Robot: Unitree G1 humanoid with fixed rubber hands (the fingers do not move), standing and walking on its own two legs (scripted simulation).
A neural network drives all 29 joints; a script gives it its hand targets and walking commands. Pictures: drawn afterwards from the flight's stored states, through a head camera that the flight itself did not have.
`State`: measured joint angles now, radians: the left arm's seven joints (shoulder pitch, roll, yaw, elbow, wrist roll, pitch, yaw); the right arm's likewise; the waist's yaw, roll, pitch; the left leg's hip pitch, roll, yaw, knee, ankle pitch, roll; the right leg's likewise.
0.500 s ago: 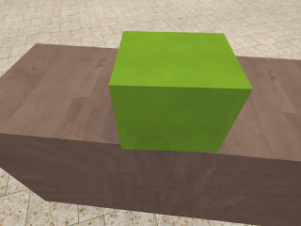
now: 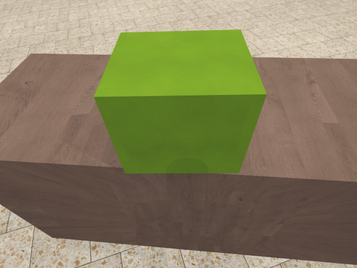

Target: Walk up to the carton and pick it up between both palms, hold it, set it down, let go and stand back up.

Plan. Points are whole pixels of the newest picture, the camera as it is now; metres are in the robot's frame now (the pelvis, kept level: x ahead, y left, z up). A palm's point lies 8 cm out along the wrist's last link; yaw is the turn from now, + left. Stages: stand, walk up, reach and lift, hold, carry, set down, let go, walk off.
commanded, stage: walk up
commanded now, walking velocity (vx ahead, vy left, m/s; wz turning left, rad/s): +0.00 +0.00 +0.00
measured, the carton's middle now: (180, 103) +0.47 -0.02 +0.12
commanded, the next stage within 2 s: stand in 0.16 s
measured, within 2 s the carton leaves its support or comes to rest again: neither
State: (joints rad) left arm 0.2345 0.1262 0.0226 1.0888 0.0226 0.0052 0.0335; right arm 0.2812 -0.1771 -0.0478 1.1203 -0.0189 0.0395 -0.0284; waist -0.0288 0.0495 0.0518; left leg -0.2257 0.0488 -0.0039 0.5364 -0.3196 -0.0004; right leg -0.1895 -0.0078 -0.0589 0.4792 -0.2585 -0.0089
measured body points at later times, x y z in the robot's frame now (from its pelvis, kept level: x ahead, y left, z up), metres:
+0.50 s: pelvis +0.02 -0.01 +0.01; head +0.03 -0.01 +0.45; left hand +0.00 +0.20 -0.16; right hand +0.01 -0.22 -0.16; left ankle +0.01 +0.14 -0.74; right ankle +0.00 -0.11 -0.74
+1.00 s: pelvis -0.02 -0.01 -0.03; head +0.04 +0.00 +0.42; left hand +0.19 +0.23 -0.15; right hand +0.16 -0.24 -0.16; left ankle +0.01 +0.14 -0.74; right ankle +0.00 -0.11 -0.74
